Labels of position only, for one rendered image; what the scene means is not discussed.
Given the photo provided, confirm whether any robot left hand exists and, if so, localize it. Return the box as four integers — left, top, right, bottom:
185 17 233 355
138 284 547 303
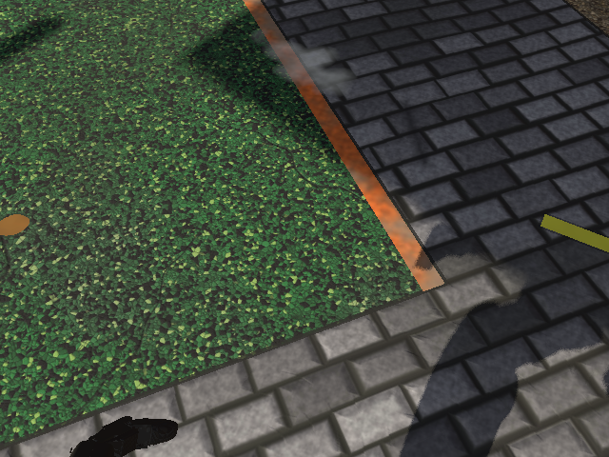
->
69 416 178 457

